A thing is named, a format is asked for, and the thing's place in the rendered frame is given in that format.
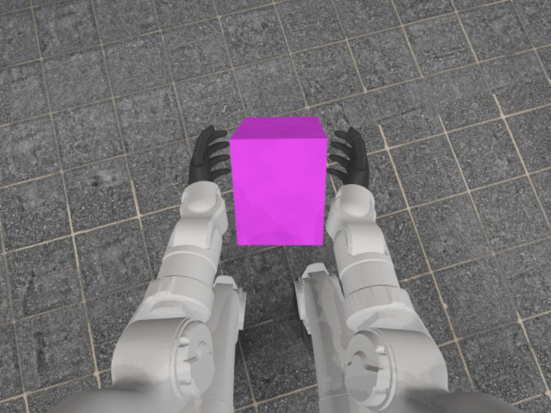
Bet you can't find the left robot hand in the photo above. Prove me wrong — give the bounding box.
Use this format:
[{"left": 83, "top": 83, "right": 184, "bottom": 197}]
[{"left": 189, "top": 125, "right": 231, "bottom": 185}]

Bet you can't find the right robot thigh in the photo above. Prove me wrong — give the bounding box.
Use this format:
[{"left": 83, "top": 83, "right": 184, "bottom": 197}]
[{"left": 294, "top": 271, "right": 370, "bottom": 413}]

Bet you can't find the left robot shin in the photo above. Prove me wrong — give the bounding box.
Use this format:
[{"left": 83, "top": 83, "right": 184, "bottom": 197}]
[{"left": 213, "top": 275, "right": 238, "bottom": 344}]

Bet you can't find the right robot hand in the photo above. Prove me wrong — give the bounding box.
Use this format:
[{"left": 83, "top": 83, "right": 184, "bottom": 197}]
[{"left": 326, "top": 126, "right": 369, "bottom": 189}]

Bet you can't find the robot right upper arm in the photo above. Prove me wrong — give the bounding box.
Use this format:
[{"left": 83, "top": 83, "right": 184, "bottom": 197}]
[{"left": 344, "top": 327, "right": 527, "bottom": 413}]

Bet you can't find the carton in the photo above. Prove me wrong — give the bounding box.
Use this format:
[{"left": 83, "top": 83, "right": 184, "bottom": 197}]
[{"left": 230, "top": 116, "right": 327, "bottom": 245}]

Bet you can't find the left robot forearm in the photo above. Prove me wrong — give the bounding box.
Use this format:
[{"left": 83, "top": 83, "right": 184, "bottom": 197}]
[{"left": 111, "top": 181, "right": 228, "bottom": 381}]

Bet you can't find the right robot forearm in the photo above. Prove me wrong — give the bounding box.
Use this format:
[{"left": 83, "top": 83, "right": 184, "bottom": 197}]
[{"left": 325, "top": 184, "right": 448, "bottom": 373}]

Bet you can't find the robot left upper arm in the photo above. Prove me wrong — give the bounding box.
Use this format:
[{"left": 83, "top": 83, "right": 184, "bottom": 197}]
[{"left": 46, "top": 317, "right": 215, "bottom": 413}]

